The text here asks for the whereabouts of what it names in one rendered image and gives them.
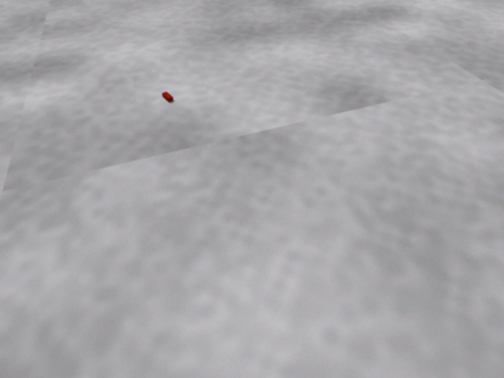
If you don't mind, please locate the small box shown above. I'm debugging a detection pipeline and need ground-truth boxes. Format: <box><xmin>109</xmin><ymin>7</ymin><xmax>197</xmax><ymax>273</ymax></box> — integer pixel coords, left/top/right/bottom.
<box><xmin>162</xmin><ymin>91</ymin><xmax>173</xmax><ymax>102</ymax></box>

